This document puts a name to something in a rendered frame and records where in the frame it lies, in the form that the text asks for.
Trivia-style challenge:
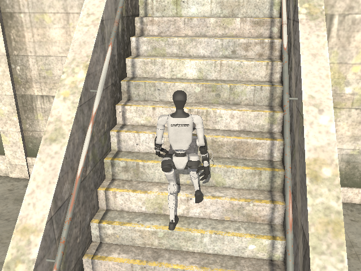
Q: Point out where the stairs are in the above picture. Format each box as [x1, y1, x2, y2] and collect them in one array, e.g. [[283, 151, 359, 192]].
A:
[[82, 0, 286, 271]]

